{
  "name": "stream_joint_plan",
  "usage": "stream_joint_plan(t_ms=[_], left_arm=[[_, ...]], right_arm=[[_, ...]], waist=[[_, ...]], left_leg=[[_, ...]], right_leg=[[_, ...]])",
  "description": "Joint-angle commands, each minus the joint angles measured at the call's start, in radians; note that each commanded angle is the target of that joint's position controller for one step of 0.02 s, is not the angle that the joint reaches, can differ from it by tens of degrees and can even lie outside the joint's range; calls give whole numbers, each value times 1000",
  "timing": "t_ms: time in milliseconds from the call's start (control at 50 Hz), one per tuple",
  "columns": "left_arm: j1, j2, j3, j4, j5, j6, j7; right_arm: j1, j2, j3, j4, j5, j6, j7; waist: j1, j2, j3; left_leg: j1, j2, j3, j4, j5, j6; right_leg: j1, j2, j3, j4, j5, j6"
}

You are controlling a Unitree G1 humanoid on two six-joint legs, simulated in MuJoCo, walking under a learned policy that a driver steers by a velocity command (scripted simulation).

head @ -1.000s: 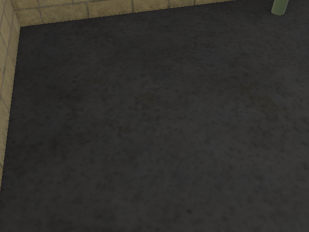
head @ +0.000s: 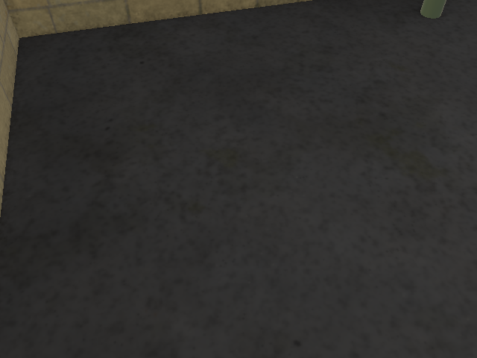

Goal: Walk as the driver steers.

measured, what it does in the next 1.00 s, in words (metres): stands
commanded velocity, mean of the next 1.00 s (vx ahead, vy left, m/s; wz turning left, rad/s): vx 0.01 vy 0.00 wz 0.00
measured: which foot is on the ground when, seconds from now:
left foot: down 0.00-1.00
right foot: down 0.00-1.00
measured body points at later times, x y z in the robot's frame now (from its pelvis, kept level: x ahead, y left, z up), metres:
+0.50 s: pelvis -0.02 -0.02 +0.00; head -0.01 -0.02 +0.45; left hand -0.04 +0.21 -0.15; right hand -0.05 -0.23 -0.16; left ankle -0.08 +0.09 -0.74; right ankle -0.08 -0.09 -0.74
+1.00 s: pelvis -0.04 -0.03 +0.01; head -0.03 -0.03 +0.46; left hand -0.06 +0.20 -0.15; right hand -0.08 -0.23 -0.16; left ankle -0.08 +0.09 -0.74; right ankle -0.08 -0.09 -0.74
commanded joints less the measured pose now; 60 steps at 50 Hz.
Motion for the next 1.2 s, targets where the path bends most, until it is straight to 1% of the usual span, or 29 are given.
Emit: stream_joint_plan(t_ms=[20, 240, 400, 500, 520, 580, 740, 760, 820, 1020, 1040, 1060, 1080, 1100, 1120, 1140, 1160, 1180, 1200], left_arm=[[114, 75, 10, 10, 0, 3, 5], [111, 88, 6, 20, 4, 3, 2], [141, 84, 0, 32, 7, 2, -3], [159, 78, -3, 40, 7, 1, -6], [145, 91, 0, 39, 5, -1, -8], [155, 83, -3, 43, 4, -3, -10], [163, 81, -4, 49, 4, -3, -12], [162, 76, -4, 46, 7, 1, -16], [163, 77, -3, 47, 7, 4, -18], [170, 73, -2, 49, 7, 3, -19], [176, 70, -2, 49, 9, 4, -19], [176, 79, 2, 46, 10, 6, -19], [181, 97, 11, 43, 10, 11, -19], [199, 119, 23, 44, 9, 16, -21], [232, 133, 34, 48, 11, 20, -24], [262, 141, 43, 52, 12, 22, -28], [286, 142, 49, 55, 13, 20, -33], [298, 136, 52, 55, 17, 13, -37], [309, 138, 56, 54, 25, 2, -40]], right_arm=[[101, -80, -16, 6, 0, 5, -2], [62, -88, -16, 24, -3, 21, 1], [58, -89, -11, 39, -3, 25, 4], [64, -83, -6, 47, -3, 26, 6], [49, -100, -10, 43, -2, 26, 6], [62, -87, -6, 51, -1, 25, 6], [71, -84, 2, 60, -2, 25, 7], [65, -89, -2, 58, -5, 26, 5], [72, -86, -2, 59, -4, 26, 4], [83, -77, -2, 60, -5, 27, 6], [85, -76, -2, 60, -6, 27, 6], [78, -79, -4, 57, -10, 27, 7], [71, -85, -8, 50, -14, 27, 9], [60, -87, -12, 38, -19, 26, 13], [43, -84, -13, 22, -26, 24, 18], [24, -75, -13, 4, -34, 20, 25], [-1, -68, -14, -14, -39, 14, 30], [-27, -69, -16, -34, -40, 5, 36], [-59, -81, -22, -58, -38, -5, 41]], waist=[[14, 14, 18], [6, 19, 44], [6, 16, 66], [7, 16, 77], [3, 24, 87], [4, 17, 74], [6, 17, 83], [15, 23, 85], [14, 15, 82], [13, 20, 90], [16, 16, 73], [21, 9, 81], [26, -9, 94], [35, -35, 110], [49, -59, 138], [61, -74, 176], [72, -79, 208], [78, -74, 228], [85, -62, 234]], left_leg=[[16, 153, -90, 6, 638, 8], [25, 150, -87, -30, 461, 4], [0, 148, -87, -44, 352, 2], [-19, 145, -85, -48, 303, -2], [-31, 142, -87, -47, 293, -7], [-37, 142, -87, -47, 268, -10], [-65, 141, -88, -47, 227, -15], [-72, 144, -80, -45, 235, -16], [-76, 144, -79, -46, 222, -18], [-78, 145, -77, -42, 199, -21], [-77, 137, -73, -43, 152, -19], [-93, 124, -64, -32, 95, -16], [-121, 102, -44, 3, 17, -10], [-169, 75, -17, 63, -76, -2], [-240, 57, 8, 131, -139, 7], [-313, 49, 35, 198, -166, 15], [-363, 58, 45, 255, -163, 23], [-408, 79, 34, 325, -150, 28], [-476, 99, 13, 404, -164, 31]], right_leg=[[19, -130, 65, 4, 608, -16], [-4, -136, 85, -58, 535, -21], [-17, -134, 95, -89, 477, -23], [-23, -131, 97, -101, 450, -23], [-30, -134, 106, -100, 469, -31], [-21, -136, 106, -102, 465, -35], [-26, -131, 109, -117, 426, -35], [-17, -134, 111, -117, 440, -33], [-14, -133, 112, -120, 436, -33], [-35, -130, 120, -133, 395, -32], [-28, -123, 123, -147, 311, -35], [-35, -114, 133, -163, 184, -43], [-48, -113, 156, -179, 34, -61], [-54, -124, 195, -194, -134, -90], [-59, -162, 259, -224, -287, -126], [-63, -216, 331, -263, -397, -163], [-71, -268, 403, -293, -443, -199], [-75, -308, 452, -316, -418, -229], [-46, -338, 480, -331, -349, -253]])
Velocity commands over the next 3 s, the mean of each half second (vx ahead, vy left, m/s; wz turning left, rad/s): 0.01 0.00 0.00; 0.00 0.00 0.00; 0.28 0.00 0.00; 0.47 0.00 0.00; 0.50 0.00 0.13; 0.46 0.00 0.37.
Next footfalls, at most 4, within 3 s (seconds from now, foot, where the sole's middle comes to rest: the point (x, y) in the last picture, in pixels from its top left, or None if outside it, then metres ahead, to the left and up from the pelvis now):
1.44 left None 0.14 0.14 -0.78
1.96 right None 0.49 -0.04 -0.78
2.52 left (202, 270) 0.79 0.13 -0.78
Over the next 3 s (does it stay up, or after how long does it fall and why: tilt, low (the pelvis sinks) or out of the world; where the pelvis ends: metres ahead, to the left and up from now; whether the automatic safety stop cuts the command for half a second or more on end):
stays up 0.88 0.10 0.00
